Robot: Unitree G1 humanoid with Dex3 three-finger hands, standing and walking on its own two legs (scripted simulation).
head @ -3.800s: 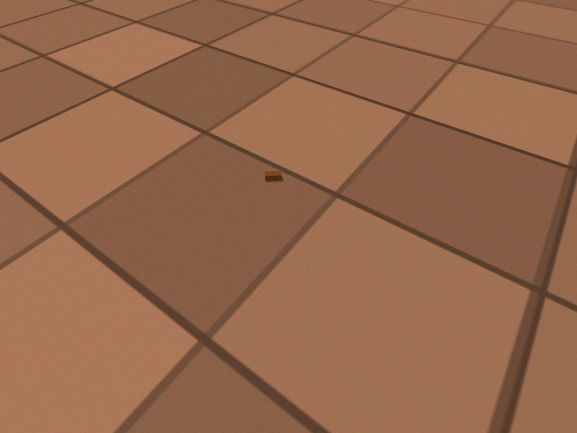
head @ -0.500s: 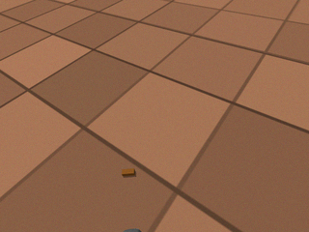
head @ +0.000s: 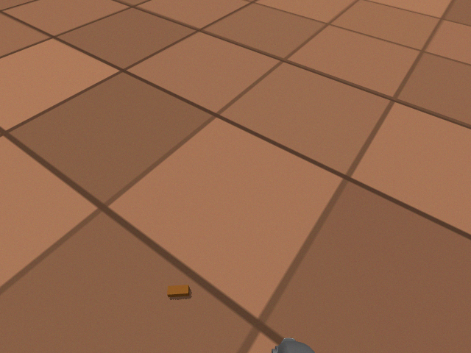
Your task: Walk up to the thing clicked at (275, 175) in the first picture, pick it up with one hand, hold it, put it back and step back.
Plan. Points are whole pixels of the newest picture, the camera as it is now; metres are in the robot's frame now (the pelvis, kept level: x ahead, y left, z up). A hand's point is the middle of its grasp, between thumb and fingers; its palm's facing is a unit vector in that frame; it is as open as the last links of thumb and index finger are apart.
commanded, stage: walk up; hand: left
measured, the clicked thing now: (178, 291) +0.48 +0.23 -0.75
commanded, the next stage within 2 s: none
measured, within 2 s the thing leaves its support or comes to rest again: neither
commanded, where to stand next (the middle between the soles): +0.10 +0.00 m, yaw -1 degrees
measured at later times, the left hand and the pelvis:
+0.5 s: hand out of the picture +0.15 +0.24 -0.15, palm faces -0.02 -0.95 -0.33, open 7.4 cm; pelvis +0.04 -0.01 +0.00, yaw +0 degrees
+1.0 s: hand out of the picture +0.12 +0.24 -0.14, palm faces +0.03 -0.94 -0.34, open 7.4 cm; pelvis +0.05 -0.01 +0.02, yaw +0 degrees
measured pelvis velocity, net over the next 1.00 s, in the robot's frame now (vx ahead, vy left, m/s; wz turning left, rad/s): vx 0.05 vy -0.01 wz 0.01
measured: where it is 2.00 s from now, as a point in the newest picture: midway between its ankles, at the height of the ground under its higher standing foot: outside the picture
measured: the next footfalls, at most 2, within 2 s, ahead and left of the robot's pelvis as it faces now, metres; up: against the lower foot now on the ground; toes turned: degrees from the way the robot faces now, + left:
right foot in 0.08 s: +0.15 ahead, -0.14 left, +0.00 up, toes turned -3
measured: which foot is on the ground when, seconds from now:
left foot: down 0.00-1.00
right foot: up 0.00-0.06, down 0.08-1.00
